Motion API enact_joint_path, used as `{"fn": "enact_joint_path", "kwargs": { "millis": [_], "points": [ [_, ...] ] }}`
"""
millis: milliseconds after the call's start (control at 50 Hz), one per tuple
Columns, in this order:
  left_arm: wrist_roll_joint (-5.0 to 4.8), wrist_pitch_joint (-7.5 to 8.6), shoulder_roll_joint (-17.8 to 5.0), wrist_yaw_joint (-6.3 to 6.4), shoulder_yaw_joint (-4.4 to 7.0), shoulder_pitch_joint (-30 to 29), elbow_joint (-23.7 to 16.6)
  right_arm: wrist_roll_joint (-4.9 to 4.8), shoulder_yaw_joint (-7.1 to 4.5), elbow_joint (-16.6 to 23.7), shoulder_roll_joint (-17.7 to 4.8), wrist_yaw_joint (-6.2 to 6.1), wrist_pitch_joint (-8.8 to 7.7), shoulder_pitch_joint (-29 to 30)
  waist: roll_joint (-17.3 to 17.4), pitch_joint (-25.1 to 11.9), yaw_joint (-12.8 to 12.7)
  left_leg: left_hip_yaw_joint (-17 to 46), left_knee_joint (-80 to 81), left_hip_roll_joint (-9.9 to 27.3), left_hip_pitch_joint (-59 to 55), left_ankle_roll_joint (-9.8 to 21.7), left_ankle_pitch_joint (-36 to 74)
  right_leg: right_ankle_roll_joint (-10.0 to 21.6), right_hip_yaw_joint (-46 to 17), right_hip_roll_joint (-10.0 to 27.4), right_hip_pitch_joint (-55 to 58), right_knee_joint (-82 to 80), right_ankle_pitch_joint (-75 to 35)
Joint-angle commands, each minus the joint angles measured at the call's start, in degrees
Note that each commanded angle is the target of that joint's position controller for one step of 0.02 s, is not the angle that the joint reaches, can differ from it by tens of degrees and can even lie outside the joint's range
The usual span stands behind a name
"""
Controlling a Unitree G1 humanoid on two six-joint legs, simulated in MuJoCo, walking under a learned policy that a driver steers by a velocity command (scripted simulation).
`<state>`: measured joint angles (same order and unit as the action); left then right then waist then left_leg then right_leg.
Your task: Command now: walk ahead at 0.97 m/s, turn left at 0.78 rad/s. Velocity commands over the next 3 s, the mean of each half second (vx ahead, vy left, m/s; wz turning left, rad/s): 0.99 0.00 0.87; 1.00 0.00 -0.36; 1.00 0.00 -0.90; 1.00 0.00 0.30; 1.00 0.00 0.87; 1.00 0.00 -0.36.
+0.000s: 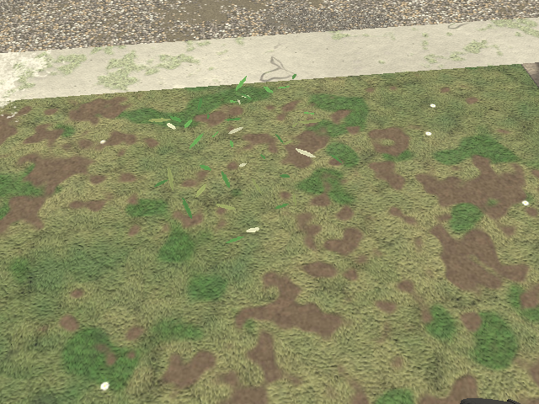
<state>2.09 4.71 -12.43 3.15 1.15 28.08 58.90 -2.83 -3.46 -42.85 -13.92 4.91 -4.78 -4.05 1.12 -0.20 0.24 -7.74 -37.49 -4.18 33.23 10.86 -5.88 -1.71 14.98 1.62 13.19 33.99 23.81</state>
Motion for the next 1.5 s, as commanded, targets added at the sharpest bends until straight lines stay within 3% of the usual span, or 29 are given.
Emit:
{"fn": "enact_joint_path", "kwargs": {
  "millis": [20,60,100,160,220,340,400,420,440,500,560,640,740,800,820,840,860,900,980,1120,1160,1220,1240,1260,1280,1300,1340,1400,1500],
  "points": [
    [-2.05,4.83,1.11,-2.56,-0.87,-5.82,-12.67,2.08,-4.7,-2.91,-14.16,-1.92,1.29,-23.63,17.91,-10.23,5.0,42.8,6.28,14.27,-56.93,16.51,-20.02,1.52,-14.13,-5.68,-58.73,65.49,6.79],
    [-5.3,9.25,-6.45,-4.09,0.14,-17.62,-19.8,3.62,-2.87,-2.92,-6.64,-2.29,-0.67,-25.09,4.69,-8.56,7.1,57.08,24.77,16.93,-51.13,13.84,-34.45,7.94,-24.64,-2.59,-67.19,60.42,-1.3],
    [-2.92,8.01,-5.48,-3.58,0.26,-15.73,-19.56,2.67,-1.83,-0.93,-5.23,-1.73,-1.73,-15.73,-9.0,-1.33,-1.34,48.12,25.49,13.29,-28.92,11.18,-25.89,6.69,-24.71,1.7,-59.46,49.82,-6.21],
    [-1.63,4.75,-7.55,-2.88,1.12,-13.46,-20.58,1.95,-1.11,1.33,-5.14,-3.32,-1.11,-9.31,-5.94,4.94,-6.21,35.67,27.6,6.47,-8.47,9.28,-18.26,1.95,-21.78,5.03,-51.41,37.32,-6.19],
    [0.49,4.64,-5.46,-2.16,0.37,-26.06,-26.16,0.91,-1.48,1.66,-6.82,-5.52,-1.26,-11.82,-2.85,7.03,-1.8,25.93,26.08,0.25,4.08,6.6,-5.83,-1.01,-16.56,2.61,-38.71,15.29,-24.63],
    [-4.78,4.6,-8.93,-1.95,2.81,-33.17,-31.25,-0.32,-2.37,0.44,-6.7,-5.84,-0.34,-19.01,5.66,1.96,3.55,34.59,15.14,3.18,-16.17,1.62,-7.68,-2.2,-20.4,-2.16,-33.08,-7.66,-26.68],
    [-4.54,5.24,-14.95,-1.74,5.99,-5.25,-27.0,2.75,-1.15,4.02,-3.85,-4.77,0.41,-13.56,6.1,-17.21,-11.47,29.01,-18.58,1.74,-13.33,-3.48,10.37,4.48,-24.63,5.85,-1.56,0.15,-13.38],
    [-1.66,5.01,-20.32,-2.51,6.78,1.17,-24.78,0.63,1.17,6.63,3.58,-4.06,-0.18,-24.73,-22.14,-29.8,-5.3,22.82,-40.3,-5.1,7.53,-6.49,-25.16,15.93,-60.58,23.46,21.31,-10.11,10.51],
    [-1.9,4.59,-16.52,-3.24,6.33,-0.63,-24.72,-2.18,1.56,6.76,-1.21,-4.72,0.09,-23.12,-27.14,-26.01,-6.24,19.63,-48.92,1.97,18.2,-6.17,-22.81,15.7,-73.23,25.89,19.52,-16.51,30.71],
    [-1.08,2.37,-10.2,-3.34,4.67,-2.94,-21.19,2.56,1.04,9.33,-4.27,-4.62,-0.34,-4.76,-1.63,-2.83,-8.28,14.28,-45.2,6.14,17.26,-5.58,-14.21,11.59,-46.65,14.21,-5.89,-17.92,3.74],
    [-2.2,2.42,-4.8,-4.67,2.52,-5.51,-18.56,1.13,1.8,10.96,-0.8,-3.61,-0.47,-5.09,-6.05,1.86,-1.42,14.29,-35.76,8.93,11.88,-5.07,-15.64,13.75,-39.84,10.04,-17.96,-21.38,-3.38],
    [-3.8,2.36,-10.11,-3.88,3.91,-9.07,-19.48,3.06,2.65,12.75,-1.97,-2.8,-1.97,-0.71,-3.84,4.91,1.0,13.19,-14.5,10.57,5.34,-8.11,-4.08,14.96,-34.93,9.2,-28.6,-23.87,-11.11],
    [-4.85,1.83,-12.62,-3.37,4.35,-3.57,-18.14,1.28,1.05,13.48,-6.25,-2.72,-3.07,5.26,-5.91,4.95,-0.85,10.61,2.52,5.56,-15.32,-10.61,4.17,12.16,-31.97,9.59,-32.22,-24.36,-11.63],
    [-3.21,1.01,-11.61,-3.47,3.36,-2.94,-17.87,1.72,-2.42,10.81,-11.48,-4.13,-3.34,-10.64,-5.83,-5.95,9.11,10.06,3.07,6.18,-39.39,-7.35,-1.42,7.29,-26.67,4.07,-36.2,3.59,-31.1],
    [-1.12,1.35,-6.4,-3.23,1.6,-2.27,-19.69,2.43,-3.7,8.91,-16.25,-5.11,-2.56,-24.35,3.89,-17.36,13.17,25.71,3.87,19.3,-56.44,-4.76,-13.48,5.26,-23.34,0.82,-47.06,26.15,-13.12],
    [-6.01,2.38,-1.72,-2.93,0.27,4.58,-21.78,3.64,-3.81,7.6,-18.9,-3.98,-2.31,-25.94,23.41,-25.43,7.82,59.2,19.32,30.05,-62.59,3.54,-37.94,4.74,-23.93,-2.37,-60.18,43.96,4.13],
    [-7.84,1.96,-5.93,-2.14,1.23,-0.05,-20.89,2.85,-2.79,7.25,-13.43,-3.91,-2.16,-22.62,14.34,-14.61,8.18,58.41,23.41,28.66,-55.92,2.23,-43.41,4.29,-23.83,0.71,-67.56,50.97,0.36],
    [-5.79,0.66,-6.43,-2.27,1.42,-8.32,-21.9,3.01,-1.35,5.31,-7.83,-4.07,-1.73,-18.18,3.74,-2.68,5.89,39.26,22.01,25.78,-41.9,0.46,-24.15,4.28,-20.91,5.37,-67.83,50.5,-5.66],
    [-5.13,-3.18,-3.19,-4.02,1.59,-11.34,-23.76,3.27,-0.94,3.03,-3.24,-4.05,-1.98,-8.79,5.24,5.14,-1.35,17.74,26.61,21.88,-25.45,-2.11,-4.9,3.93,-22.02,9.87,-62.16,43.35,-6.75],
    [-3.4,-2.82,-5.78,-6.89,1.46,-22.45,-27.18,2.96,-2.85,0.84,-11.7,-5.74,-2.58,-8.66,-2.93,8.43,-0.68,-4.68,31.27,16.72,-25.39,-6.32,6.72,5.96,-12.28,6.5,-52.15,17.22,-30.68],
    [-4.04,-2.61,-8.25,-7.38,2.48,-22.66,-27.68,2.94,-3.59,0.53,-15.61,-5.44,-1.87,-10.14,-0.09,6.08,-1.72,-6.33,26.16,17.41,-31.66,-7.04,33.24,8.09,-6.95,1.71,-45.48,13.49,-28.08],
    [-5.16,-3.94,-16.78,-6.79,6.66,-2.54,-23.84,1.92,-4.61,2.05,-19.62,-5.23,0.2,-8.66,6.29,-5.69,-13.56,-5.68,-4.99,18.97,-31.59,-7.01,65.63,12.74,-4.16,-5.43,-19.59,12.82,-15.77],
    [-5.26,-4.72,-20.26,-5.69,8.57,8.17,-20.27,1.95,-3.6,2.29,-16.55,-5.2,-0.44,-7.56,1.15,-8.37,-18.14,-4.72,-27.25,14.47,-17.88,-9.46,43.23,15.16,-10.48,-4.45,-1.26,8.42,-18.16],
    [-4.69,-4.84,-23.82,-5.56,8.28,3.45,-19.98,3.87,-0.03,4.77,-3.88,-4.65,-2.64,-10.97,-23.3,-4.26,-8.34,-0.16,-55.11,0.97,2.82,-11.86,-25.84,20.16,-29.85,1.56,5.19,4.24,-22.99],
    [-2.84,-2.77,-22.07,-6.1,6.6,-0.99,-24.59,1.95,1.27,9.21,-4.67,-4.12,-5.36,-16.72,-24.23,-20.56,-2.93,15.65,-60.41,-0.21,14.66,-9.81,-27.17,29.96,-64.83,13.14,13.25,-12.92,9.96],
    [-3.04,-1.61,-16.78,-6.29,6.09,-0.44,-25.44,0.5,-0.01,9.67,-12.0,-4.17,-6.48,-6.92,-10.91,-14.82,-7.39,17.68,-54.17,3.23,14.63,-7.37,-19.46,24.88,-67.31,12.98,6.71,-20.72,17.38],
    [-2.46,0.59,-15.15,-6.7,5.38,-5.32,-24.77,1.42,0.41,9.85,-10.03,-5.28,-5.9,-3.25,4.08,-3.28,-1.81,17.03,-43.46,6.9,10.8,-7.46,-13.91,21.64,-60.52,10.7,-11.62,-20.67,9.51],
    [-2.33,0.85,-12.83,-5.37,4.47,-11.55,-25.72,2.85,-0.39,8.56,-9.93,-5.32,-3.13,-6.35,1.2,2.01,2.97,17.69,-32.61,9.24,2.77,-10.42,-11.78,21.46,-48.14,4.5,-28.06,-20.85,-0.68],
    [-3.47,0.12,-9.48,-2.31,3.37,-8.66,-22.38,4.79,1.69,12.15,-3.62,-4.47,-2.82,6.66,-1.63,5.97,-2.68,9.82,-4.72,7.44,-3.3,-14.03,13.0,17.07,-30.42,-2.4,-36.04,-20.42,-16.61]
  ]
}}
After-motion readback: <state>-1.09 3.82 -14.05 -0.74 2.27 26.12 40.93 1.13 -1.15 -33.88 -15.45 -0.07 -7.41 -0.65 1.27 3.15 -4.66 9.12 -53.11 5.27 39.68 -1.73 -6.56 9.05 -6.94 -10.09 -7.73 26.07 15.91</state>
